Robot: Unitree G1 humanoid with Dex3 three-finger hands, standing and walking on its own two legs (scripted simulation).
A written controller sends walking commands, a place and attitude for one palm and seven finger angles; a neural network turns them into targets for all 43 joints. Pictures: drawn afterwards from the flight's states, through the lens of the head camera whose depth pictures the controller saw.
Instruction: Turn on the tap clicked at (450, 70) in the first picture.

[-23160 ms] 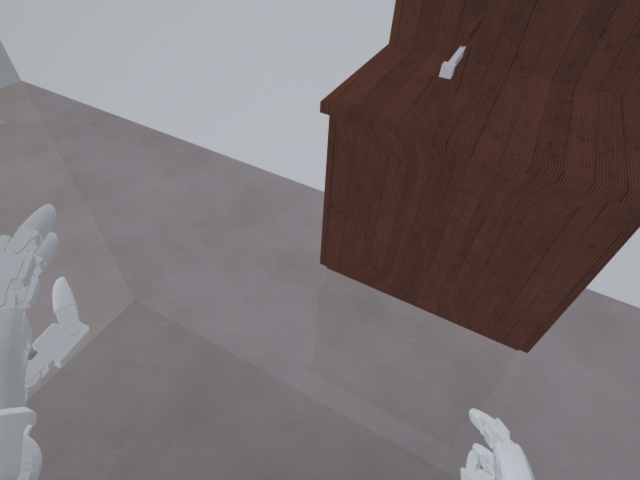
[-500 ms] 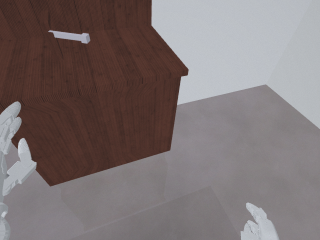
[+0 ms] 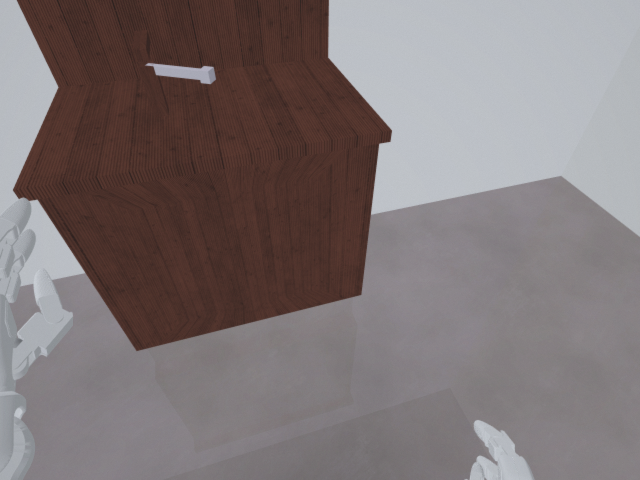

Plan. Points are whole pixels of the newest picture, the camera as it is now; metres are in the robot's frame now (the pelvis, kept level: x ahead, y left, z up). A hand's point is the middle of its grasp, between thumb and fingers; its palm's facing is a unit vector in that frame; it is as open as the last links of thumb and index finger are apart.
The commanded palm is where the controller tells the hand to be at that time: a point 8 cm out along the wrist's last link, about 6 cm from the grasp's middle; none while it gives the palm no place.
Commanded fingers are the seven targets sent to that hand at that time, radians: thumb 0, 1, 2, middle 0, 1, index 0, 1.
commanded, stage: stop stepping back and stand still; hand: left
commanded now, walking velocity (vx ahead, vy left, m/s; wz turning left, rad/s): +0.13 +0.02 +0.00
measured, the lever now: (207, 75) +0.90 +0.28 +0.14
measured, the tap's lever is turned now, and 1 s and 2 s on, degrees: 59 59 59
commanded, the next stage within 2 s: stand and check the lever's angle in 1.08 s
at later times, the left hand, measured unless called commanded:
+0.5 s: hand (64, 310) +0.23 +0.25 +0.18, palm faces +0.39 -0.83 -0.39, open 7.4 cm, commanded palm +0.18 +0.29 +0.19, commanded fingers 0.00 0.90 0.90 -0.20 -0.30 -0.20 -0.30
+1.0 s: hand (26, 312) +0.23 +0.29 +0.18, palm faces +0.41 -0.84 -0.35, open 7.4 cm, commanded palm +0.17 +0.32 +0.19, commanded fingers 0.00 0.90 0.90 -0.20 -0.30 -0.20 -0.30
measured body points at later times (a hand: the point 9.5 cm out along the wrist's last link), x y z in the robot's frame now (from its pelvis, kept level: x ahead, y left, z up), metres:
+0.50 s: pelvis +0.02 +0.01 +0.01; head +0.04 +0.01 +0.46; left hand +0.21 +0.29 +0.20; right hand +0.20 -0.24 -0.06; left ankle +0.04 +0.13 -0.72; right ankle +0.02 -0.08 -0.72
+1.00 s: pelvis +0.01 +0.04 +0.02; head +0.02 +0.05 +0.47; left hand +0.20 +0.33 +0.19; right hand +0.18 -0.18 -0.06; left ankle +0.04 +0.14 -0.72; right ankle +0.02 -0.08 -0.72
